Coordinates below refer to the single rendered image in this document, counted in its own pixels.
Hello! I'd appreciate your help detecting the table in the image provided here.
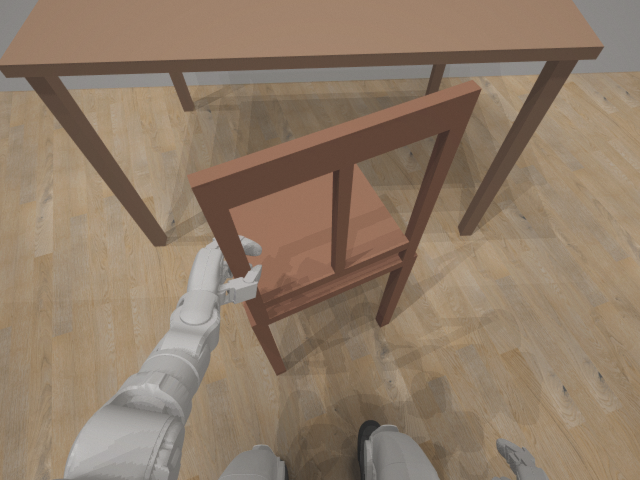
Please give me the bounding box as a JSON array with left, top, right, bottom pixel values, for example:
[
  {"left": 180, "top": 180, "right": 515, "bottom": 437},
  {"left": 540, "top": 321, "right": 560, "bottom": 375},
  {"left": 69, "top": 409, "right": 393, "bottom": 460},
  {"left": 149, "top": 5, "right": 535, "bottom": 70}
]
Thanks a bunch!
[{"left": 0, "top": 0, "right": 604, "bottom": 247}]

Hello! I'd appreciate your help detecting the left robot hand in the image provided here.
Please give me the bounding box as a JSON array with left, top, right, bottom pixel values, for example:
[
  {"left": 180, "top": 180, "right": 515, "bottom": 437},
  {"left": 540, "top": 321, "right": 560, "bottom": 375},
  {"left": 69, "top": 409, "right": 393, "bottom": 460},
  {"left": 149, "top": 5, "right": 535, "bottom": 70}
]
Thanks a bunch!
[{"left": 187, "top": 235, "right": 262, "bottom": 306}]

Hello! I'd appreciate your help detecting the right robot thigh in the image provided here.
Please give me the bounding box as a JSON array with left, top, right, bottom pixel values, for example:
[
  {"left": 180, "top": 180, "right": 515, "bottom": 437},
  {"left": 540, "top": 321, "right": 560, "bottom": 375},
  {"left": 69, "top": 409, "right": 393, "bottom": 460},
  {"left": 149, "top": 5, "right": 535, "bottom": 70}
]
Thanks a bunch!
[{"left": 364, "top": 431, "right": 440, "bottom": 480}]

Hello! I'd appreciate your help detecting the left robot upper arm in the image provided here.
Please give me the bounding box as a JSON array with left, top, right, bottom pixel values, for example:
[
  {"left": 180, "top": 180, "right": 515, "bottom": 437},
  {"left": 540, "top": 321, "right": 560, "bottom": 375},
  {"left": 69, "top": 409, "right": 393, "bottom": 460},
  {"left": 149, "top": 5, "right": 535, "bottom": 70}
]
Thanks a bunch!
[{"left": 53, "top": 404, "right": 185, "bottom": 480}]

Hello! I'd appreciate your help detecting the right robot hand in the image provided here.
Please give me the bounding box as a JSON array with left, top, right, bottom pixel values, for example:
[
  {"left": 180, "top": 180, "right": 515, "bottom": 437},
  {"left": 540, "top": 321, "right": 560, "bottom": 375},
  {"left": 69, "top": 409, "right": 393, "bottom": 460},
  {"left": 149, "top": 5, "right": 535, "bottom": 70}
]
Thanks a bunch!
[{"left": 492, "top": 438, "right": 549, "bottom": 480}]

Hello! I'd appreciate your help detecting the chair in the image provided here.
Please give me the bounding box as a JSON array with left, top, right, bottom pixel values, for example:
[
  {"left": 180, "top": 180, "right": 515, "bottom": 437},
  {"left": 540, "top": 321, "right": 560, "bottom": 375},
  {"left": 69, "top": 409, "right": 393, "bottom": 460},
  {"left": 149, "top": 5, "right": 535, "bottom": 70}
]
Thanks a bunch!
[{"left": 187, "top": 80, "right": 482, "bottom": 376}]

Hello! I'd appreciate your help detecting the left robot shin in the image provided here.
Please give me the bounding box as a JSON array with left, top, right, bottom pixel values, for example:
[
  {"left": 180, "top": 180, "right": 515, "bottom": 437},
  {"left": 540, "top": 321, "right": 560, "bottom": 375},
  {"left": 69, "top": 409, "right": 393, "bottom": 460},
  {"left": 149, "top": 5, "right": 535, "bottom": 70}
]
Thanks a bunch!
[{"left": 252, "top": 445, "right": 275, "bottom": 455}]

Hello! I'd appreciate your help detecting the left robot forearm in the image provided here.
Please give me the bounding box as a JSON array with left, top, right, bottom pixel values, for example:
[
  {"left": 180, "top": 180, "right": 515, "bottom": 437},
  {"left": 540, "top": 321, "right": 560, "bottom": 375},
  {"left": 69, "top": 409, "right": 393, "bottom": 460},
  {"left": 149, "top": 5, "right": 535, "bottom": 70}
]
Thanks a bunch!
[{"left": 63, "top": 290, "right": 220, "bottom": 479}]

